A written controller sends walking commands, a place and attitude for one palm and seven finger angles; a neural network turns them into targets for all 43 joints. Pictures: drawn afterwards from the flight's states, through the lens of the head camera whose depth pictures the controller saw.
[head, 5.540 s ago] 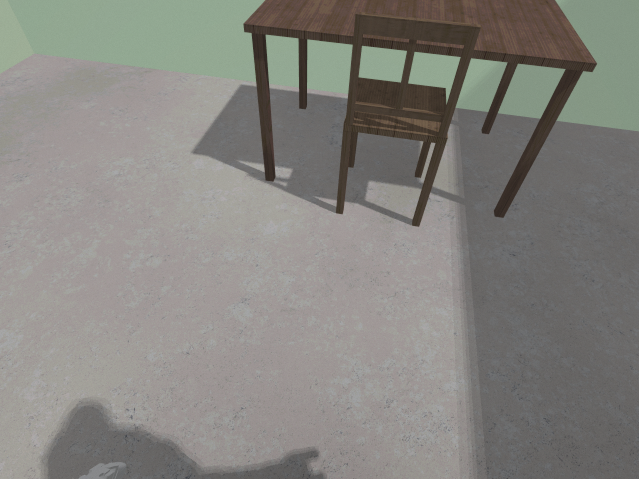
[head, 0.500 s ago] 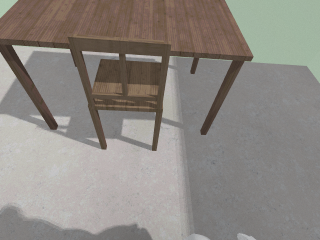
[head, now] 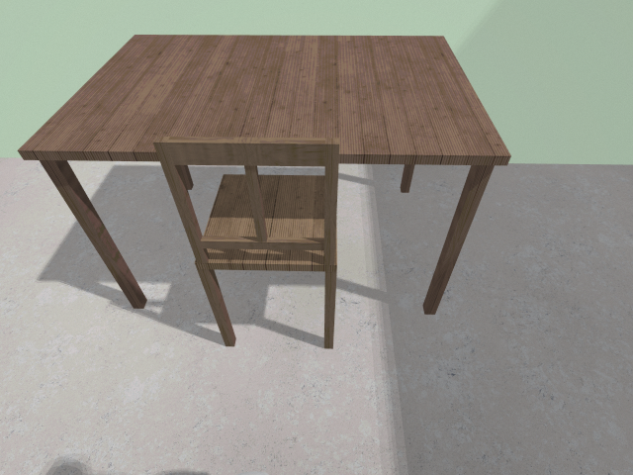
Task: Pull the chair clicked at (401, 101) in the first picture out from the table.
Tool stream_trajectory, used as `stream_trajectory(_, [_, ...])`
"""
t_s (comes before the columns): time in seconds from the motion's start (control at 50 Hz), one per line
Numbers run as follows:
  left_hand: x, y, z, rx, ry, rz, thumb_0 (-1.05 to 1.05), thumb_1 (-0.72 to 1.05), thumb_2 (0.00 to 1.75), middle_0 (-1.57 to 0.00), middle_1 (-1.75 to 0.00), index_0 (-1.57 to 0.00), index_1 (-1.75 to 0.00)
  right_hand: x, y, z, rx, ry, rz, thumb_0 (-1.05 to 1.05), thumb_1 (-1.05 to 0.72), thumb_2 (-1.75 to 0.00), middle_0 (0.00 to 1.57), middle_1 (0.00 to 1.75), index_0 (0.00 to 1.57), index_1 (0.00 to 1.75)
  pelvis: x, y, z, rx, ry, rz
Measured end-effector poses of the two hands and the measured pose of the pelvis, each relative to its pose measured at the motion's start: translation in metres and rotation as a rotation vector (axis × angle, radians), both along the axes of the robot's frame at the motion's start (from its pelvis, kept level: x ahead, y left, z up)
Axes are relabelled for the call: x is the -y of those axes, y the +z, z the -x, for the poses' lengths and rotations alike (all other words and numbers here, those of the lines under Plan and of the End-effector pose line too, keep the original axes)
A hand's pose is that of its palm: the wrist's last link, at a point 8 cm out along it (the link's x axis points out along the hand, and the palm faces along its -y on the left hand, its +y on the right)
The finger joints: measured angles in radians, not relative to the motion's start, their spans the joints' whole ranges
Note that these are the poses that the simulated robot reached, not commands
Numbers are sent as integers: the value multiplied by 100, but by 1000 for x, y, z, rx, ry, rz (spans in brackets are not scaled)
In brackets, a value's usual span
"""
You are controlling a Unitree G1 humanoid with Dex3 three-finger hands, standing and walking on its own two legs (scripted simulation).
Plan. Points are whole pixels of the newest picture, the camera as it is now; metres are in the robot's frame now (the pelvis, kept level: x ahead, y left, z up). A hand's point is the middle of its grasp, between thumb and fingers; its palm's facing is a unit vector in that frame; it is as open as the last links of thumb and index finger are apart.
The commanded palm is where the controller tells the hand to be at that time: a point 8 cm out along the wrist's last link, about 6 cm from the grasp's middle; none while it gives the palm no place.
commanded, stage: take the last steps up to it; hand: left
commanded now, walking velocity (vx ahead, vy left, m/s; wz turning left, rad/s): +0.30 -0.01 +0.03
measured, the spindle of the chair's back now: (257, 204) +0.70 +0.18 -0.11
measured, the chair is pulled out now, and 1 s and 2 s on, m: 0.00 0.00 0.00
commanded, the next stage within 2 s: come to a stop and stand still in 0.52 s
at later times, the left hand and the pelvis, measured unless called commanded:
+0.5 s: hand (178, 442) +0.21 +0.23 -0.17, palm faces +0.05 -0.98 -0.17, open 7.4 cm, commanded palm none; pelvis +0.17 +0.05 +0.00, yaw -1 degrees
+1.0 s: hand (205, 375) +0.32 +0.22 -0.17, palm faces +0.03 -0.97 -0.24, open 7.3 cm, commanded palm none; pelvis +0.24 +0.03 -0.01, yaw +0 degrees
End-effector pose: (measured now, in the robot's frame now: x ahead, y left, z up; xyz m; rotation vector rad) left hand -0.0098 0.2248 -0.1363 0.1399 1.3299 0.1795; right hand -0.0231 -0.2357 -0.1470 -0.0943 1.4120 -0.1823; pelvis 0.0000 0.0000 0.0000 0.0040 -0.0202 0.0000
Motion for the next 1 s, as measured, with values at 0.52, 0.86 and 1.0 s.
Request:
stream_trajectory(0.52, [-57,-7,-228,83,-18,28,0,91,90,-20,-30,-19,-30,-59,12,-215,134,41,46,-1,-93,-90,20,30,20,30,-50,0,-173,-3,-16,-8])
stream_trajectory(0.86, [-11,-1,-341,129,-66,-33,-1,93,90,-20,-30,-20,-30,-23,-17,-270,-16,-15,-2,0,-91,-90,20,30,20,30,-12,-9,-250,7,-6,-9])
stream_trajectory(1.0, [-40,-6,-321,95,-37,-39,-1,91,90,-20,-30,-20,-30,-29,-5,-310,88,41,39,0,-91,-90,20,30,19,30,-30,-9,-238,1,-5,-3])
